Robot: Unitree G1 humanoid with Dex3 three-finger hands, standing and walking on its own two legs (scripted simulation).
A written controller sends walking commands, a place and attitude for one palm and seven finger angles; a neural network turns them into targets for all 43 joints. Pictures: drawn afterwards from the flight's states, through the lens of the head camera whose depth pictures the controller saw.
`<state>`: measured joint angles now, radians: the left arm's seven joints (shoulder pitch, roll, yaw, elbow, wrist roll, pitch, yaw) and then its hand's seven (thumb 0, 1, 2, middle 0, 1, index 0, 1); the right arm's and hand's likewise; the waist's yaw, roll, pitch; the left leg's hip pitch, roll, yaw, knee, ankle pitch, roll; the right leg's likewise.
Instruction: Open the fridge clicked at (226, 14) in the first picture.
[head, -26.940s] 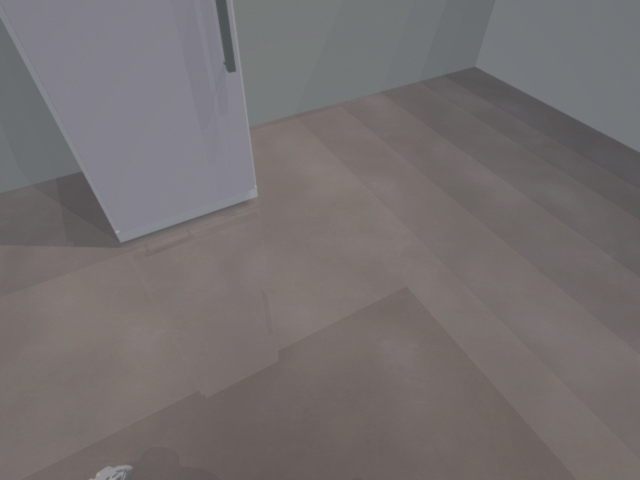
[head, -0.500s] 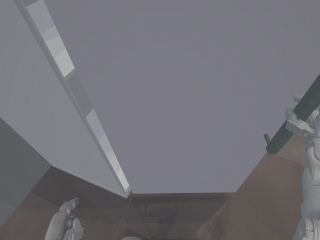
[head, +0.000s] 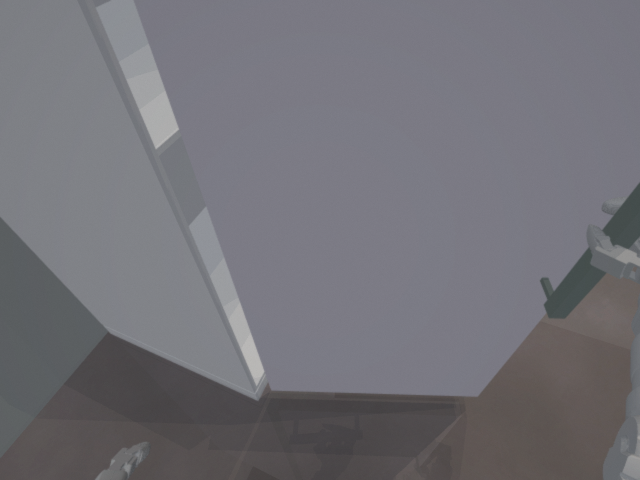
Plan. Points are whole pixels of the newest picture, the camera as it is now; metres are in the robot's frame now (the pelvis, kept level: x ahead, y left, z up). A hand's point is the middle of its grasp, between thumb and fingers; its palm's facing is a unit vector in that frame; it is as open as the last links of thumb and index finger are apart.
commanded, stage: loosen the grip on the handle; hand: right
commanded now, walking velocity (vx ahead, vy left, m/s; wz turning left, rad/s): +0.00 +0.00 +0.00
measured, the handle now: (623, 204) +0.45 -0.32 +0.13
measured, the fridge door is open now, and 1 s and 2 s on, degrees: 69 70 70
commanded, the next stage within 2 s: slip the hand off the handle in 0.46 s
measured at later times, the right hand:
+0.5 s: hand (619, 261) +0.41 -0.33 +0.08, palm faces +0.39 +0.88 -0.27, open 14.3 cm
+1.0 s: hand out of the picture +0.39 -0.39 +0.07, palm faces +0.40 +0.87 -0.28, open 14.7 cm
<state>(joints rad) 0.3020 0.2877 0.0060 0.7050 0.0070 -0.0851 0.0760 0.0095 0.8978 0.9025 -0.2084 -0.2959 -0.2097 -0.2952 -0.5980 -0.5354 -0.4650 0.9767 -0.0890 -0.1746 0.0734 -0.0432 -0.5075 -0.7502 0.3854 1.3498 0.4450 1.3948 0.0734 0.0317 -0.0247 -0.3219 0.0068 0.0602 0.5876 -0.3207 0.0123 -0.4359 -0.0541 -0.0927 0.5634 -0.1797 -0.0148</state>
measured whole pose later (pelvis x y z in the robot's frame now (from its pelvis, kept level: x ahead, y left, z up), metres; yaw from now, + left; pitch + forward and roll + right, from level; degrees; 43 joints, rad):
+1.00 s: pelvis +0.03 -0.01 -0.02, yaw +0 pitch +11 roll +3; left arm 0.30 0.28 -0.01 0.66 -0.02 -0.02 0.12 0.01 0.90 0.90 -0.21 -0.30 -0.21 -0.29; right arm -0.42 -0.66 -0.55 0.80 0.03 -0.19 0.20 -0.01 0.55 -0.20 0.25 1.15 0.25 1.15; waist 0.03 0.01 -0.08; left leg -0.48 0.00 0.07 0.71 -0.41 0.00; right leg -0.65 -0.04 -0.03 0.77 -0.32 -0.03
